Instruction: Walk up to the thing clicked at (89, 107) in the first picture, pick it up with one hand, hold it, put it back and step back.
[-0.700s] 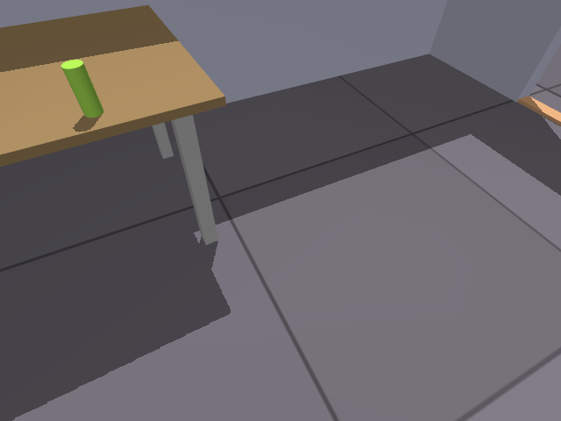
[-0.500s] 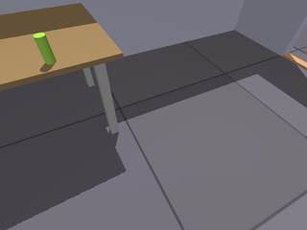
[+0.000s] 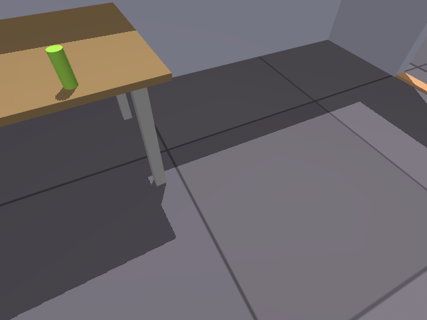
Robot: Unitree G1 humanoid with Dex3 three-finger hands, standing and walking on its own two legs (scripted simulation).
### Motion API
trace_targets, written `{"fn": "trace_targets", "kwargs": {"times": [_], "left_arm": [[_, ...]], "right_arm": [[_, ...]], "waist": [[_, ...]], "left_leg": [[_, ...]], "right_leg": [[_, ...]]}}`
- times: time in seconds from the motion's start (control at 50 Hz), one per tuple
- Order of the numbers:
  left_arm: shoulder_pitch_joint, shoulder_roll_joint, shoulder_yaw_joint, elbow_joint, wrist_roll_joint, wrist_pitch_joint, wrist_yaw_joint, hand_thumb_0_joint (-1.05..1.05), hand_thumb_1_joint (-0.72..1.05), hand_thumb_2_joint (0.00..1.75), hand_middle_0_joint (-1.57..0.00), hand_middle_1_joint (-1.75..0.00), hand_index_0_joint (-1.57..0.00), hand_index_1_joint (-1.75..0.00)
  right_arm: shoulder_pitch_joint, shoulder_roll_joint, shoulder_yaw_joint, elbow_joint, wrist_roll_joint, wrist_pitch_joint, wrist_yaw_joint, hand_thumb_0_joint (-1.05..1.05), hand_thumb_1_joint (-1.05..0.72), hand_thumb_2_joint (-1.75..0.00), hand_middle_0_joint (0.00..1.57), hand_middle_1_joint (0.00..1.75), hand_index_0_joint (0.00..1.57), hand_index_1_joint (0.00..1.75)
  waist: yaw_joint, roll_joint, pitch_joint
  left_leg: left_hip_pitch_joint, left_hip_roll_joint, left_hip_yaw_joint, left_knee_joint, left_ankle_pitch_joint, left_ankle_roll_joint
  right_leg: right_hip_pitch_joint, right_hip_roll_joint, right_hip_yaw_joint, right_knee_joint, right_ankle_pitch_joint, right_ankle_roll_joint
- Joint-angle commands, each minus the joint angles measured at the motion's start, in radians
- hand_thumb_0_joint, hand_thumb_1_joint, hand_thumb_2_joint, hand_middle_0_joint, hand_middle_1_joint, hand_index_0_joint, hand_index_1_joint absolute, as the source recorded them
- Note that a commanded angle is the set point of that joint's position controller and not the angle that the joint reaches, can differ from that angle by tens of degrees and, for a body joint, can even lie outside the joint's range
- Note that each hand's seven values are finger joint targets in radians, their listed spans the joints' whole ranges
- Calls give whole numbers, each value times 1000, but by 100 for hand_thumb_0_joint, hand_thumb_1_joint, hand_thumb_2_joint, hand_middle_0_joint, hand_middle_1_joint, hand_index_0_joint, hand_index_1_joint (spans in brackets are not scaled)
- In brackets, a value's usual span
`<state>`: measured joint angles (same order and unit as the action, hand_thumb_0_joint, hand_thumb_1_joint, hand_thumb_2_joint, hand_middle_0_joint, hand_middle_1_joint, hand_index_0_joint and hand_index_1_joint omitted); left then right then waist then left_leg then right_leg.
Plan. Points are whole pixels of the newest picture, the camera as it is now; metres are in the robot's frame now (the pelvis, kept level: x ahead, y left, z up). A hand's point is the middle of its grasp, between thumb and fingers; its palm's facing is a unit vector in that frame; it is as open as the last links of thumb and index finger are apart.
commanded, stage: stand
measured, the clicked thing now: (63, 68) +0.87 +0.53 +0.02
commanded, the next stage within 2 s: walk up in 0.42 s
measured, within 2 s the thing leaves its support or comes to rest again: neither
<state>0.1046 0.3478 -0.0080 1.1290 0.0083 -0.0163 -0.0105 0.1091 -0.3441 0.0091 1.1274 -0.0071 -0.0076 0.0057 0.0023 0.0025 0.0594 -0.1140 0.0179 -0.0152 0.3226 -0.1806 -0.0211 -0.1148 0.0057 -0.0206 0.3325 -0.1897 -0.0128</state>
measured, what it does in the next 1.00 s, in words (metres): steps to the left, turning left: left foot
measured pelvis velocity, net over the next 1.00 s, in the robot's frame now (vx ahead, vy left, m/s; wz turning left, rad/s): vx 0.06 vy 0.13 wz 0.34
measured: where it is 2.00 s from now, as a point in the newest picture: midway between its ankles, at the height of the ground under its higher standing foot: outside the picture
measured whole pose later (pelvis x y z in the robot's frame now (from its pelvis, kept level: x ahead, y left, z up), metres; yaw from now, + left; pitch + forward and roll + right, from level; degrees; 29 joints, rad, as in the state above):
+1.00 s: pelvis +0.06 +0.13 -0.02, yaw +19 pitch -2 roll +0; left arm 0.20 0.44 0.06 0.90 0.00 -0.07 0.01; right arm 0.29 -0.37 -0.08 0.82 -0.04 0.06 0.10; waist -0.05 0.00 0.12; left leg -0.31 -0.01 -0.05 0.62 -0.27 0.02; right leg -0.41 -0.06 -0.09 0.89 -0.52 -0.02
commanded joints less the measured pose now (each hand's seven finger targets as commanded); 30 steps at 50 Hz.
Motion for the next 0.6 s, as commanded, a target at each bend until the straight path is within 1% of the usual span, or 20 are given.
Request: {"fn": "trace_targets", "kwargs": {"times": [0.0,0.06,0.12,0.2,0.22,0.24,0.28,0.32,0.36,0.38,0.4,0.42,0.44,0.46,0.48,0.5,0.52,0.54,0.56,0.58], "left_arm": [[-37,213,43,-62,-2,-20,20,0,90,90,-20,-30,-20,-30],[-33,212,43,-61,0,-22,21,0,90,90,-20,-30,-20,-30],[-28,210,42,-56,-5,-21,20,0,90,90,-20,-30,-20,-30],[-37,215,45,-62,-4,-19,21,0,90,90,-20,-30,-20,-30],[-30,208,44,-57,-4,-19,20,0,90,90,-20,-30,-20,-30],[-30,212,43,-56,-3,-19,20,0,90,90,-20,-30,-20,-30],[-33,214,46,-59,-2,-18,20,0,90,90,-20,-30,-20,-30],[-26,208,43,-60,0,-19,19,0,90,90,-20,-30,-20,-30],[-35,219,47,-62,-2,-21,21,0,90,90,-20,-30,-20,-30],[-33,213,46,-60,-2,-21,21,0,90,90,-20,-30,-20,-30],[92,378,139,-74,-14,-35,46,0,90,90,-20,-30,-20,-30],[185,408,161,-62,-2,-38,63,0,90,90,-20,-30,-20,-30],[171,408,172,-88,12,-39,71,0,90,90,-20,-30,-20,-30],[132,384,172,-133,15,-40,74,0,90,90,-20,-30,-20,-30],[89,368,172,-170,20,-42,76,0,90,90,-20,-30,-20,-30],[56,352,167,-196,22,-45,76,0,90,90,-20,-30,-20,-30],[10,345,166,-213,27,-50,76,0,90,90,-20,-30,-20,-30],[-5,344,167,-226,32,-55,75,0,90,90,-20,-30,-20,-30],[-4,353,169,-233,35,-58,74,0,90,90,-20,-30,-20,-30],[30,345,168,-240,32,-62,74,0,90,90,-20,-30,-20,-30]], "right_arm": [[-30,-206,-40,-62,0,-26,-16,0,-90,-90,20,30,20,30],[-34,-208,-43,-63,0,-24,-16,0,-90,-90,20,30,20,30],[-32,-208,-41,-61,1,-24,-16,0,-90,-90,20,30,20,30],[-32,-206,-41,-64,0,-23,-17,0,-90,-90,20,30,20,30],[-32,-214,-41,-60,0,-24,-17,0,-90,-90,20,30,20,30],[-40,-205,-39,-62,0,-23,-16,0,-90,-90,20,30,20,30],[-31,-210,-41,-63,0,-23,-17,0,-90,-90,20,30,20,30],[-41,-216,-41,-65,1,-25,-17,0,-90,-90,20,30,20,30],[-29,-205,-38,-65,-2,-26,-17,0,-90,-90,20,30,20,30],[-34,-212,-40,-65,0,-26,-17,0,-90,-90,20,30,20,30],[-32,-290,-98,-169,-47,13,28,0,-90,-90,20,30,20,30],[-57,-238,-93,-210,-50,30,47,0,-90,-90,20,30,20,30],[-75,-222,-94,-247,-64,48,56,0,-90,-90,20,30,20,30],[-69,-232,-99,-267,-74,61,66,0,-90,-90,20,30,20,30],[-48,-243,-116,-285,-77,68,76,0,-90,-90,20,30,20,30],[-29,-256,-129,-293,-79,73,88,0,-90,-90,20,30,20,30],[8,-261,-140,-294,-75,77,103,0,-90,-90,20,30,20,30],[48,-258,-148,-293,-70,80,115,0,-90,-90,20,30,20,30],[52,-255,-155,-304,-67,82,123,0,-90,-90,20,30,20,30],[41,-248,-154,-313,-65,79,127,0,-90,-90,20,30,20,30]], "waist": [[0,0,-96],[-1,-8,-109],[-1,3,-89],[-3,-6,-93],[1,13,-88],[2,1,-81],[-1,9,-93],[3,15,-101],[-2,0,-105],[0,8,-104],[53,59,-112],[80,-53,-119],[79,-84,-79],[68,-57,-55],[52,-68,-24],[32,-44,4],[-2,-53,22],[-21,-63,23],[-25,-77,28],[-3,-71,25]], "left_leg": [[13,109,-81,-41,151,39],[32,112,-77,-29,186,42],[22,109,-80,-38,177,36],[21,109,-78,-38,173,36],[19,107,-75,-40,144,38],[19,109,-81,-41,151,36],[17,109,-75,-44,132,40],[36,113,-80,-40,170,41],[36,113,-76,-40,193,37],[40,115,-75,-33,191,41],[-221,25,-84,168,133,90],[-384,-7,-3,322,-44,70],[-473,29,-22,490,-273,49],[-475,67,-52,574,-315,49],[-465,92,-72,636,-316,44],[-458,119,-95,658,-291,38],[-460,142,-112,668,-251,29],[-447,153,-113,655,-210,18],[-444,155,-105,632,-190,10],[-440,147,-76,586,-168,4]], "right_leg": [[26,-135,103,-53,159,-17],[35,-137,99,-48,202,-16],[26,-134,99,-53,184,-14],[30,-136,101,-53,180,-17],[27,-138,106,-60,164,-14],[26,-135,101,-60,162,-16],[31,-138,107,-61,150,-17],[28,-137,102,-59,180,-16],[32,-139,104,-52,202,-16],[37,-143,105,-55,211,-15],[241,-135,68,64,87,-34],[339,-275,175,-1,84,-95],[279,-434,271,-75,142,-175],[177,-484,290,-76,134,-214],[81,-503,287,-110,33,-242],[24,-483,253,-124,-57,-235],[2,-450,202,-134,-125,-219],[-2,-418,149,-122,-125,-203],[-8,-402,109,-114,-111,-198],[6,-375,61,-83,-41,-188]]}}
